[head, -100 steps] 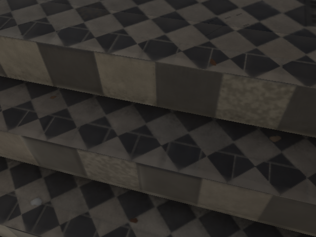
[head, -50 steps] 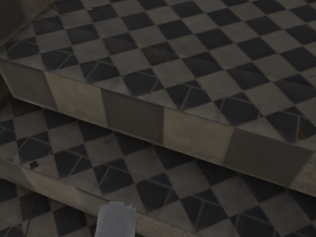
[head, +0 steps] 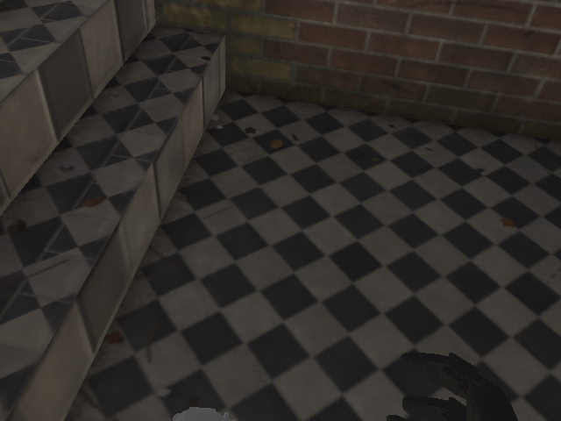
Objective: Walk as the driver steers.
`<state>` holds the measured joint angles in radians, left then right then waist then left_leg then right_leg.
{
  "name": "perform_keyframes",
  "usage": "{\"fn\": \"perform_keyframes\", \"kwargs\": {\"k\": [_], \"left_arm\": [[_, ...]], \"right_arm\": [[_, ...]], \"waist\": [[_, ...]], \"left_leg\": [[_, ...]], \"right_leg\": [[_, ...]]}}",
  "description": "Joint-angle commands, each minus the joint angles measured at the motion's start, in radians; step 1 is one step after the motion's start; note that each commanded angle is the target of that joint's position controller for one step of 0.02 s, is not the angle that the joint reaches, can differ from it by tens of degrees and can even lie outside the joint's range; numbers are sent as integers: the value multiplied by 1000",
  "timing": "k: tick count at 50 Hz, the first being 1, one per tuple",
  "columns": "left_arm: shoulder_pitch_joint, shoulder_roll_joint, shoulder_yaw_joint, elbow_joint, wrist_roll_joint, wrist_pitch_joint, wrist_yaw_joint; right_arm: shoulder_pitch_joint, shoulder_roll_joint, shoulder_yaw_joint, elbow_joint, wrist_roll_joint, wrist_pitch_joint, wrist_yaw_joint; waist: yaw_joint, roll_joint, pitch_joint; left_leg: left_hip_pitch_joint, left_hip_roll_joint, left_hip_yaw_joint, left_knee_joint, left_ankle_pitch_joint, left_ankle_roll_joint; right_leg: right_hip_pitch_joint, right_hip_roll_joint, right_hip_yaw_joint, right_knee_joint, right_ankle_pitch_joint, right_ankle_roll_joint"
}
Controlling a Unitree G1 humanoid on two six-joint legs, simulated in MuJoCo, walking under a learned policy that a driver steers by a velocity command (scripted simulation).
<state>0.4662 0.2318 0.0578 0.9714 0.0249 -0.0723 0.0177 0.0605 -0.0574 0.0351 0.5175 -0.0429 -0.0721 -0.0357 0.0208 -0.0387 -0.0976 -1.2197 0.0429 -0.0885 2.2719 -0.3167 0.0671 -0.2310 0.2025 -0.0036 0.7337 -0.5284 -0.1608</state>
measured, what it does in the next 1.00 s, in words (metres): climbs, turning right: left foot 0.20 m higher, then right foot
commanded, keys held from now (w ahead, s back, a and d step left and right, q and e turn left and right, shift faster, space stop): w+e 0.56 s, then w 0.02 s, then w+q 0.42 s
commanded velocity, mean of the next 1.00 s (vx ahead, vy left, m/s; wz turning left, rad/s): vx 0.50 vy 0.00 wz -0.31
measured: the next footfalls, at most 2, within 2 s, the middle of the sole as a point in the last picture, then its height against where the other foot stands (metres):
left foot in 0.16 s outside the picture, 0.20 m higher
right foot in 0.62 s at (349, 405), level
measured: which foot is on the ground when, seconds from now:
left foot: up 0.00-0.14, down 0.16-0.62, up 0.64-1.00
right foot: down 0.00-0.18, up 0.20-0.60, down 0.62-1.00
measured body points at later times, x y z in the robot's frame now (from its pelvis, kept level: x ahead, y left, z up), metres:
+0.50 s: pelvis +0.33 +0.03 +0.24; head +0.32 +0.02 +0.69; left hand +0.61 +0.19 +0.20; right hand +0.29 -0.25 +0.11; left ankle +0.28 +0.18 -0.49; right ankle +0.44 -0.12 -0.42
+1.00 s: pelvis +0.61 -0.09 +0.25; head +0.61 -0.10 +0.70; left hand +0.67 +0.17 +0.13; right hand +0.70 -0.35 +0.14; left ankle +0.80 +0.02 -0.42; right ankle +0.49 -0.12 -0.49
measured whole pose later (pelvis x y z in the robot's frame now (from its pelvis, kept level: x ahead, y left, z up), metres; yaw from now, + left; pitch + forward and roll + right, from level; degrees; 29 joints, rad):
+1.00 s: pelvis +0.61 -0.09 +0.25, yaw -15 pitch +1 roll -1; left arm 0.47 0.21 0.04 0.84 0.03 -0.11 0.00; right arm 0.19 -0.24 -0.02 0.72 -0.01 -0.03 0.04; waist 0.06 0.05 -0.03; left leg -0.73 0.07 -0.03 0.89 -0.03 0.05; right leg 0.07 0.08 -0.11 0.16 -0.26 -0.08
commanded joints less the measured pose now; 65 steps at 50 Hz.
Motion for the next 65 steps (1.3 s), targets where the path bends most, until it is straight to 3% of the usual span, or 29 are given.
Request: {"fn": "perform_keyframes", "kwargs": {"k": [1, 2, 3, 4, 5, 7, 8, 9, 10, 11, 14, 17, 21, 24, 26, 30, 31, 32, 33, 36, 40, 52, 57, 58, 59, 60, 61, 63, 65], "left_arm": [[13, 59, 12, -28, 0, -53, -13], [67, 69, 20, 2, -17, -49, -12], [129, 56, 16, 17, -21, -45, -7], [78, 68, 24, -28, -49, -31, 7], [5, 84, 15, -94, -75, -29, 9], [-39, 295, 91, -158, -38, -47, 4], [-150, 307, 100, -193, -49, -67, -8], [-211, 193, 78, -228, -32, -95, -28], [-208, 93, 66, -277, -30, -93, -51], [-241, 73, 71, -314, 17, -92, -58], [-293, -69, 7, -395, 39, -34, -32], [-152, -46, 1, -397, -3, 44, -14], [-311, 65, 27, -451, -5, 53, -50], [-343, 32, 23, -423, -36, 61, -99], [-350, 41, 29, -415, -23, 60, -103], [-84, 77, 57, -336, 13, 42, -76], [18, 87, 65, -291, 27, 30, -68], [-39, 174, 70, -297, 43, 17, -50], [-65, 254, 86, -369, 20, 16, -34], [-102, 163, 50, -302, 13, -17, -26], [-81, 84, 13, -262, -2, -56, -26], [4, 118, 7, -160, -12, -54, 3], [-60, 196, 21, -150, 8, -28, 37], [-81, 201, 21, -161, 9, -19, 39], [-56, 162, 9, -188, 14, -20, 36], [8, 96, -1, -236, -15, -26, 14], [-64, 145, 0, -252, 6, -36, 4], [-155, 141, -10, -279, -2, -54, -9], [-159, 125, -17, -291, 24, -17, -14]], "right_arm": [[-154, -11, 8, -142, 0, 6, -23], [-278, 14, 32, -215, -23, 9, -14], [-356, -2, 32, -255, -5, 9, -5], [-322, -40, 32, -254, 17, 24, 18], [-227, -33, 23, -172, 38, 25, 38], [128, -122, -41, -80, 56, 55, 27], [256, -212, -76, -40, 36, 52, 29], [336, -321, -119, 8, 6, 42, 31], [291, -371, -128, 59, 2, 47, 15], [215, -289, -124, 50, 16, 61, 11], [99, -139, -85, 195, 9, -22, 4], [54, -99, -77, 256, 0, -75, 11], [76, -286, -109, 264, 10, -98, 13], [166, -344, -126, 293, 9, -99, 10], [231, -387, -133, 300, 15, -73, 3], [256, -436, -139, 290, 41, -17, 3], [273, -399, -130, 277, 27, -11, 3], [296, -233, -91, 218, 10, -6, 19], [297, -269, -96, 148, 30, -16, 33], [185, -271, -84, 129, 39, -36, 33], [253, -282, -88, 172, 30, 12, 47], [-42, -219, -59, 101, 27, 29, 88], [218, -288, -88, 157, 8, 25, 61], [363, -318, -107, 199, -6, 15, 54], [477, -410, -138, 218, -9, 21, 41], [391, -484, -162, 197, 16, 38, 34], [359, -457, -160, 171, 48, 48, 42], [290, -367, -135, 179, 43, 55, 33], [252, -334, -123, 174, 49, 45, 32]], "waist": [[19, 59, 320], [42, 66, 325], [80, 25, 292], [55, 55, 202], [-10, 86, 13], [-177, -114, -329], [-271, -111, -368], [-296, 86, -339], [-208, 386, -400], [-174, 222, -315], [-26, 21, 72], [130, -2, 108], [89, 92, 162], [26, 103, 145], [16, 84, 143], [148, 141, 5], [193, 98, -34], [83, -154, -20], [70, -217, -144], [29, 51, -24], [-17, 39, 41], [51, -29, 218], [-76, -83, 63], [-146, -46, -6], [-177, 85, -109], [-61, 404, -203], [-96, 185, -204], [-44, 2, 36], [0, -17, 90]], "left_leg": [[-369, 29, 52, 141, -218, 39], [-301, 60, 58, -119, -273, 64], [-197, 42, 150, -276, -299, 72], [250, 61, 204, -665, -190, 86], [776, -38, 329, -828, -85, 94], [1070, -83, 185, -961, -150, 82], [1113, -75, 132, -1204, -186, 75], [1171, 38, -123, -1412, -346, 100], [1216, 296, -665, -1697, -371, 275], [1100, 299, -795, -1800, -606, 283], [796, 296, -472, -1759, -405, 185], [705, 257, -194, -1774, -75, 95], [784, 215, 146, -2073, 162, 53], [930, 167, 338, -2144, 249, 43], [1118, 197, 361, -2074, 536, 24], [1153, 203, 399, -1646, 848, 10], [981, 194, 390, -1414, 621, 16], [674, 100, 371, -1111, -98, -3], [514, -13, 174, -902, -249, -28], [539, 65, -3, -900, 12, -10], [591, 72, -29, -1039, 61, -16], [565, 7, 171, -1606, 373, 15], [825, -134, 224, -1714, 194, 105], [1011, -144, 183, -1782, 217, 132], [1253, 30, -31, -1733, 180, 180], [1509, 260, -577, -1856, 231, 353], [1488, 249, -618, -1941, 204, 351], [1210, 196, -386, -1999, 277, 286], [1055, 126, -280, -2031, 413, 250]], "right_leg": [[-50, -339, 408, -437, 457, -99], [-104, -292, 354, -499, 398, -52], [-104, -280, 332, -601, 553, -82], [-240, -266, 255, -723, 687, -100], [-403, -253, 194, -657, 1206, -85], [-116, -317, 278, -257, 1884, -57], [-27, -285, 246, -10, 1876, -27], [-111, -168, 209, 364, 1359, 28], [-381, 1, 186, 830, 426, 97], [-491, -40, 209, 1129, 415, 88], [-726, -124, 173, 1292, 386, 15], [-664, -185, 285, 1141, 342, 32], [-526, -253, 112, 505, 396, 68], [-287, -253, -40, 138, 393, 49], [-291, -217, -86, 30, 347, 22], [88, -83, -124, -193, 324, -21], [274, -100, -31, -177, 238, -13], [375, -322, 340, -222, 146, -33], [406, -528, 871, -444, 155, -117], [139, -494, 490, -433, 424, -94], [66, -437, 271, -548, 527, -53], [253, -377, -117, -638, 850, 54], [396, -413, -184, -193, 1452, 84], [298, -390, -194, 41, 1304, 90], [76, -340, -203, 372, 908, 96], [-337, -105, -111, 766, 35, 151], [-449, -157, 82, 806, 89, 141], [-452, -248, 65, 642, 228, 151], [-368, -278, 62, 525, 228, 177]]}}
